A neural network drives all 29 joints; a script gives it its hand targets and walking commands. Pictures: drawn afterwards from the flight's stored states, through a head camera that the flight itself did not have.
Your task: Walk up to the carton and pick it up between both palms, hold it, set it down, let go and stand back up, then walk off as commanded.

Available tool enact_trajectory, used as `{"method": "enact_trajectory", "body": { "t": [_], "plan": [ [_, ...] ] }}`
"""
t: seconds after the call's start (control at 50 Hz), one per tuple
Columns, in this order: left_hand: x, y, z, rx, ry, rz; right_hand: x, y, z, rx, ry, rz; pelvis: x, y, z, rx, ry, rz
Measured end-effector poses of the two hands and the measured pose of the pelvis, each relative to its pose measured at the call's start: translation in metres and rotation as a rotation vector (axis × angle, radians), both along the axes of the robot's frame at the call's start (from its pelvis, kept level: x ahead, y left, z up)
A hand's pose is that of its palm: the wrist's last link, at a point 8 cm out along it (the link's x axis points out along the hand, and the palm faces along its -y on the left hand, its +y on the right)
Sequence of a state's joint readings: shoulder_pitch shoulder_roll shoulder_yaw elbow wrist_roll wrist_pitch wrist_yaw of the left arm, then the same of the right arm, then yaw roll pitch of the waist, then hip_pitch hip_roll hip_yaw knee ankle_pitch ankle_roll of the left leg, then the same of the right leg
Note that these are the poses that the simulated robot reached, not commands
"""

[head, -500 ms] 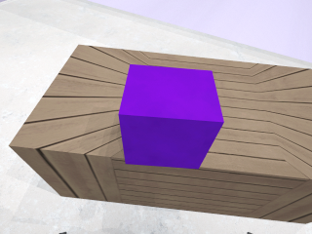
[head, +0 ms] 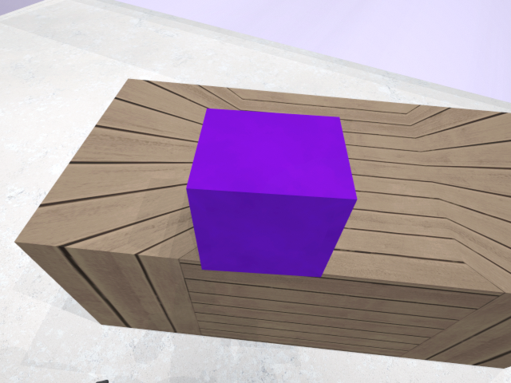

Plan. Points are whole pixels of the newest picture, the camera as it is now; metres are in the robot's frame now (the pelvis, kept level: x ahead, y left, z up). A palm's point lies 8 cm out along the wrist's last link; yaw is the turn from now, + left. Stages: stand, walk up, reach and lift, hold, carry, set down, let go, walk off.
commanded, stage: stand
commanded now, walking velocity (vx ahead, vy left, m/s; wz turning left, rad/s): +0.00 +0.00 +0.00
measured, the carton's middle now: (267, 197) +0.47 -0.01 -0.03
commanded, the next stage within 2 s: walk off in 0.42 s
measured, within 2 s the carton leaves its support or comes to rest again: neither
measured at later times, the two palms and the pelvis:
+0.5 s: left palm out of the picture +0.06 +0.27 -0.12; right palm out of the picture +0.07 -0.28 -0.12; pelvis +0.00 +0.00 +0.00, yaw +0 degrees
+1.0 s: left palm out of the picture +0.05 +0.32 -0.16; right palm out of the picture -0.02 -0.25 -0.11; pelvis -0.07 +0.05 -0.02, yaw +1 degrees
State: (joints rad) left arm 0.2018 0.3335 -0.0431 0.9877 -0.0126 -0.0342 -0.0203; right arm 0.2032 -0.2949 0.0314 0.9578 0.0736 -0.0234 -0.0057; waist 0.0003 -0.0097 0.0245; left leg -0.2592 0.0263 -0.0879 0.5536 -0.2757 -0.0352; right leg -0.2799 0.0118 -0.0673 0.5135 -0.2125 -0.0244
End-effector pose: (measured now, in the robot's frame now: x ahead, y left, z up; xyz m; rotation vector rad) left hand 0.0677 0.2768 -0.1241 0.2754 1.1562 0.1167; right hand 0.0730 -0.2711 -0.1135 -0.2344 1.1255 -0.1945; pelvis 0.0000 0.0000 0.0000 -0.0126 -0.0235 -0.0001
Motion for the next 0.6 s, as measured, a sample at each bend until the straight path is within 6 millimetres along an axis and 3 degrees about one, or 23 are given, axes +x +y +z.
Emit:
{"method": "enact_trajectory", "body": {
  "t": [0.6],
  "plan": [
    [-0.0044, -0.0032, 0.0018, 0.01, 0.012, 0.006, -0.0071, -0.005, -0.0028, 0.007, 0.018, -0.006, -0.0032, -0.0051, 0.0011, 0.007, -0.002, 0.0]
  ]
}}
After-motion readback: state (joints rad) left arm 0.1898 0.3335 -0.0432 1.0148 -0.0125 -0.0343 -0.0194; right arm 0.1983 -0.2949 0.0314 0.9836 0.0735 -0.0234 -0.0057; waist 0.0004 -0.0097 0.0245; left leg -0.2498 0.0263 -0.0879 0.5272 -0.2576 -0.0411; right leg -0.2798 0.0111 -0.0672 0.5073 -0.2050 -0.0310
